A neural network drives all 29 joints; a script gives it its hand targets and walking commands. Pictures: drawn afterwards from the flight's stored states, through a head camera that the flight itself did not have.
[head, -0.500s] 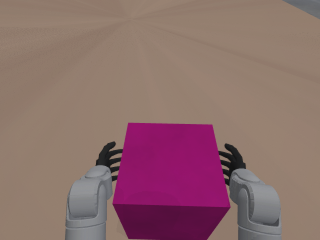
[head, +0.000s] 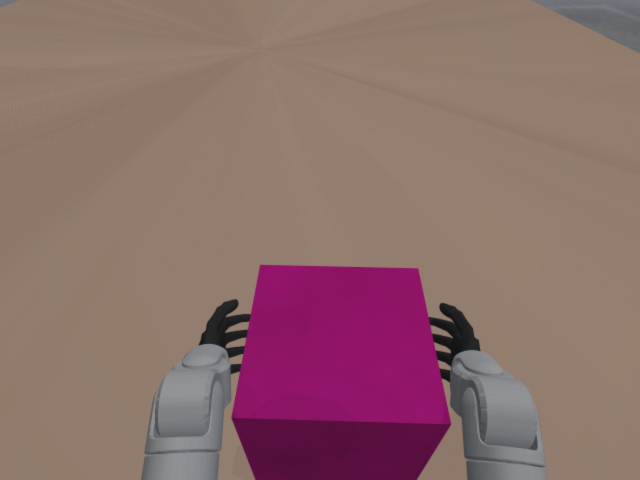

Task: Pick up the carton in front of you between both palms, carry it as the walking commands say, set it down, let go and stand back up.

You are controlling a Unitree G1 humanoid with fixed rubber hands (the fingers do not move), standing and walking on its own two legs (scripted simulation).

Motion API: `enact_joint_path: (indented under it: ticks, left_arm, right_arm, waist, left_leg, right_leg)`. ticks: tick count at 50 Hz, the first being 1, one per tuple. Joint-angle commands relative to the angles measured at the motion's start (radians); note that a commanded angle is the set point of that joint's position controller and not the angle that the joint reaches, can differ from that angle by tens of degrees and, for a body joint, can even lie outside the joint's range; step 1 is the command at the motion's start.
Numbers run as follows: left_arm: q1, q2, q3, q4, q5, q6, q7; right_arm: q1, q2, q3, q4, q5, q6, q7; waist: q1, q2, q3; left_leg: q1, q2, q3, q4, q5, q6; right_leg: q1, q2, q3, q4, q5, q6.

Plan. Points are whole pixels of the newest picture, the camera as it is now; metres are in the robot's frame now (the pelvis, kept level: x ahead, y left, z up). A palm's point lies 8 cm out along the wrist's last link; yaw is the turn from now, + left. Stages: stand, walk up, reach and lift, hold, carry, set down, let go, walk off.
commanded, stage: carry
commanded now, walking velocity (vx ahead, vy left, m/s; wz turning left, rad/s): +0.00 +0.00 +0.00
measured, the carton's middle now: (335, 382) +0.28 +0.00 -0.02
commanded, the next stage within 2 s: hold in 1.28 s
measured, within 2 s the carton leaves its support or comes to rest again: neither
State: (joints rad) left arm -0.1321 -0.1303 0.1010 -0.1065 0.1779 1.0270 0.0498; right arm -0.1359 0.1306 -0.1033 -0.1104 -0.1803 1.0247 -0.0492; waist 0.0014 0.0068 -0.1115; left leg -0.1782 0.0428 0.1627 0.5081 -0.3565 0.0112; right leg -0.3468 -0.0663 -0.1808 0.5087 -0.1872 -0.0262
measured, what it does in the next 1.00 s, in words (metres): stands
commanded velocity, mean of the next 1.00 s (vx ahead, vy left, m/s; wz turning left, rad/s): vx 0.00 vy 0.00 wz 0.00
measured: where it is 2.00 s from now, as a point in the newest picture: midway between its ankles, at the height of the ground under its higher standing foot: outside the picture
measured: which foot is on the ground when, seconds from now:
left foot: down 0.00-1.00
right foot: down 0.00-1.00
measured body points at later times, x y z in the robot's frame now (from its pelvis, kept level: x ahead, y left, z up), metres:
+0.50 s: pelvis -0.02 +0.01 +0.00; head -0.03 +0.01 +0.45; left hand +0.29 +0.16 +0.03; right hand +0.29 -0.14 +0.03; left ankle -0.05 +0.10 -0.73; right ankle +0.05 -0.11 -0.73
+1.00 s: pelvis -0.02 +0.02 +0.00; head -0.04 +0.02 +0.45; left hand +0.28 +0.17 +0.03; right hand +0.28 -0.13 +0.03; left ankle -0.05 +0.10 -0.73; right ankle +0.05 -0.11 -0.73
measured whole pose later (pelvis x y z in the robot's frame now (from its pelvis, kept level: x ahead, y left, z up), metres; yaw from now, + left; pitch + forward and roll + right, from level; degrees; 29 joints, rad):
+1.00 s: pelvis -0.02 +0.02 +0.00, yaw +0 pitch +1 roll +0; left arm -0.22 -0.14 0.17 0.17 0.24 0.74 0.03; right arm -0.22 0.14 -0.18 0.16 -0.24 0.73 -0.02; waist 0.00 0.01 -0.09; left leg -0.22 0.03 0.17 0.55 -0.35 0.04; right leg -0.37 -0.09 -0.16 0.51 -0.15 0.00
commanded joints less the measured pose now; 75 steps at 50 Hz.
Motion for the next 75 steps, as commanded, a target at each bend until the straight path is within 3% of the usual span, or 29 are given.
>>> enact_joint_path:
  ticks: [1, 12, 17, 24, 64, 65, 66, 67, 68, 70, 71, 75]
  left_arm:
    - [-0.457, -0.847, -0.612, -0.031, -0.307, -0.083, -0.237]
    - [-0.54, -0.845, -0.429, 0.218, -0.164, -0.327, -0.244]
    - [-0.581, -0.901, -0.421, 0.277, -0.15, -0.398, -0.255]
    - [-0.527, -0.913, -0.491, 0.207, -0.192, -0.351, -0.254]
    - [-0.54, -0.911, -0.492, 0.2, -0.195, -0.327, -0.256]
    - [-0.475, -0.943, -0.463, 0.252, -0.183, -0.342, -0.26]
    - [-0.463, -0.92, -0.443, 0.223, -0.157, -0.369, -0.247]
    - [-0.456, -0.905, -0.429, 0.235, -0.142, -0.377, -0.24]
    - [-0.447, -0.905, -0.415, 0.241, -0.133, -0.385, -0.227]
    - [-0.474, -0.901, -0.417, 0.258, -0.133, -0.391, -0.226]
    - [-0.48, -0.908, -0.415, 0.269, -0.136, -0.395, -0.223]
    - [-0.58, -0.939, -0.47, 0.27, -0.179, -0.387, -0.261]
  right_arm:
    - [-0.437, 0.85, 0.616, -0.018, 0.306, -0.078, 0.235]
    - [-0.522, 0.849, 0.435, 0.228, 0.164, -0.32, 0.242]
    - [-0.562, 0.904, 0.425, 0.291, 0.149, -0.39, 0.254]
    - [-0.507, 0.915, 0.497, 0.221, 0.192, -0.343, 0.252]
    - [-0.517, 0.908, 0.482, 0.219, 0.192, -0.322, 0.258]
    - [-0.425, 0.927, 0.467, 0.187, 0.18, -0.324, 0.26]
    - [-0.453, 0.893, 0.466, 0.144, 0.175, -0.34, 0.264]
    - [-0.47, 0.897, 0.477, 0.145, 0.176, -0.345, 0.264]
    - [-0.493, 0.876, 0.488, 0.153, 0.181, -0.352, 0.269]
    - [-0.511, 0.889, 0.504, 0.168, 0.194, -0.359, 0.275]
    - [-0.53, 0.881, 0.506, 0.176, 0.195, -0.363, 0.277]
    - [-0.507, 0.915, 0.461, 0.244, 0.161, -0.363, 0.267]
  waist:
    - [-0.001, -0.008, -0.175]
    - [0.0, -0.009, -0.187]
    - [0.0, -0.009, -0.221]
    - [0.0, -0.007, -0.251]
    - [-0.001, 0.002, -0.213]
    - [-0.025, 0.118, -0.076]
    - [-0.004, 0.106, -0.129]
    - [0.006, 0.05, -0.146]
    - [0.029, 0.083, -0.16]
    - [0.026, 0.04, -0.143]
    - [0.031, 0.062, -0.147]
    - [-0.03, 0.038, -0.108]
  left_leg:
    - [-0.047, 0.114, -0.103, -0.103, 0.16, 0.014]
    - [-0.066, 0.112, -0.108, -0.109, 0.125, 0.019]
    - [-0.052, 0.11, -0.107, -0.093, 0.158, 0.021]
    - [-0.029, 0.112, -0.103, -0.059, 0.249, 0.019]
    - [-0.045, 0.117, -0.105, -0.074, 0.272, 0.029]
    - [-0.09, -0.044, -0.301, -0.171, 0.548, 0.028]
    - [-0.01, -0.045, -0.314, -0.158, 0.627, 0.021]
    - [0.081, -0.041, -0.323, -0.14, 0.704, 0.012]
    - [0.128, -0.058, -0.305, -0.152, 0.634, 0.004]
    - [0.154, -0.075, -0.298, -0.158, 0.601, -0.001]
    - [0.169, -0.079, -0.289, -0.175, 0.516, 0.001]
    - [0.105, -0.08, -0.288, -0.181, 0.429, -0.018]
  right_leg:
    - [0.15, -0.103, 0.124, -0.058, 0.176, -0.005]
    - [0.148, -0.101, 0.128, -0.066, 0.147, -0.001]
    - [0.161, -0.103, 0.127, -0.057, 0.175, -0.002]
    - [0.164, -0.107, 0.119, -0.031, 0.243, -0.001]
    - [0.147, -0.098, 0.099, -0.03, 0.196, 0.018]
    - [0.432, 0.189, 0.221, -0.029, 0.304, -0.007]
    - [0.415, 0.16, 0.251, -0.057, 0.331, -0.003]
    - [0.366, 0.171, 0.254, -0.073, 0.34, 0.003]
    - [0.361, 0.162, 0.259, -0.087, 0.332, 0.002]
    - [0.341, 0.181, 0.247, -0.102, 0.301, 0.021]
    - [0.34, 0.179, 0.244, -0.103, 0.263, 0.023]
    - [0.356, 0.187, 0.236, -0.119, 0.187, 0.016]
